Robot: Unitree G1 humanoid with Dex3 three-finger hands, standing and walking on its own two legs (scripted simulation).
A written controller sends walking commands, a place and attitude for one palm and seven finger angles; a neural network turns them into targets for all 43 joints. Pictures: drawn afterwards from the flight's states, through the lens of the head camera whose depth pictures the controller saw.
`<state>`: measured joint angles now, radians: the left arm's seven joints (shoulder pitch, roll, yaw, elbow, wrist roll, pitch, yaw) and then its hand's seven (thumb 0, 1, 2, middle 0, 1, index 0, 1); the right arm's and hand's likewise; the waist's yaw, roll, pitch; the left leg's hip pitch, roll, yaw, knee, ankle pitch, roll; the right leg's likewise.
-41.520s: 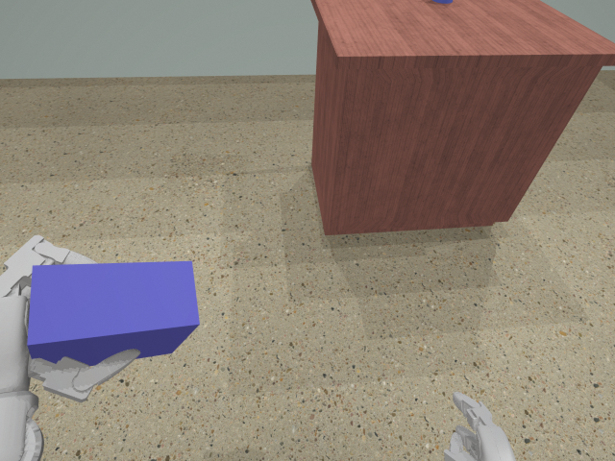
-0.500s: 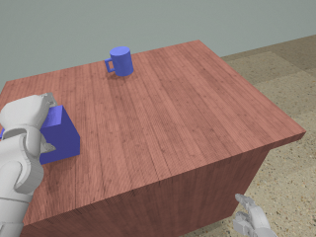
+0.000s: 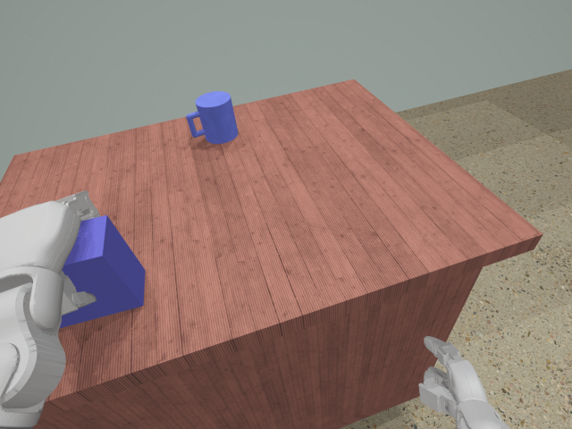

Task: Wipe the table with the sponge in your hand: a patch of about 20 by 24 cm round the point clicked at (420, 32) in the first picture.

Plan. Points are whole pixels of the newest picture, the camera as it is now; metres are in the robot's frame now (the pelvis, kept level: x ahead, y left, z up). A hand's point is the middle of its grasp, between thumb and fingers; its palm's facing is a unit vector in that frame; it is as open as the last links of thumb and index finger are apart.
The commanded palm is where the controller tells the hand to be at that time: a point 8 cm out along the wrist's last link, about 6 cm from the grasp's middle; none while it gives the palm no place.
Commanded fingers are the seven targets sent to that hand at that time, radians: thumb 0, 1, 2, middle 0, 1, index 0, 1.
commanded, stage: wipe back along the first lane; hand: left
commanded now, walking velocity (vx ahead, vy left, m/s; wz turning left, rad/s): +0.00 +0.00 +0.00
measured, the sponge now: (87, 284) +0.25 +0.32 +0.11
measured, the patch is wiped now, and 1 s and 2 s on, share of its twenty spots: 1.00 1.00 1.00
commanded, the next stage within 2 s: lift the sponge slowly off the table in 0.12 s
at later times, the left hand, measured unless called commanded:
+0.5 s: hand (62, 273) +0.22 +0.30 +0.17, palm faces +0.22 -0.08 -0.97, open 10.7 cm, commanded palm +0.18 +0.29 +0.21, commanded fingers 0.00 0.10 1.30 -1.20 -1.60 -1.20 -1.60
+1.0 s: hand (70, 271) +0.22 +0.29 +0.18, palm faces +0.18 -0.10 -0.98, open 10.7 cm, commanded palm +0.17 +0.28 +0.24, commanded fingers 0.00 0.10 1.30 -1.20 -1.60 -1.20 -1.60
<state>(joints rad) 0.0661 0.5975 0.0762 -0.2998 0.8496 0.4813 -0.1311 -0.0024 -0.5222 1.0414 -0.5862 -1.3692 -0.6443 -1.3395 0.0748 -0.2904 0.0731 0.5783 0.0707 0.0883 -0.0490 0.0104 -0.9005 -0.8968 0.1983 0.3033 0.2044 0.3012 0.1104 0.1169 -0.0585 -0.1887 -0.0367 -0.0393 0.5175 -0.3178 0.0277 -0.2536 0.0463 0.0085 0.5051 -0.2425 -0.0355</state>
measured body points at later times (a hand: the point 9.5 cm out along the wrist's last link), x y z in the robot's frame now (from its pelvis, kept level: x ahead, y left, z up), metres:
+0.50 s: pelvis -0.01 +0.01 +0.00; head -0.03 -0.03 +0.45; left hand +0.21 +0.30 +0.22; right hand +0.24 -0.19 -0.07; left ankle -0.03 +0.11 -0.74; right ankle +0.02 -0.10 -0.74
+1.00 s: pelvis -0.01 +0.00 +0.00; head -0.03 -0.05 +0.45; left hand +0.21 +0.29 +0.23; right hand +0.25 -0.18 -0.07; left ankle -0.03 +0.11 -0.74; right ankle +0.02 -0.10 -0.74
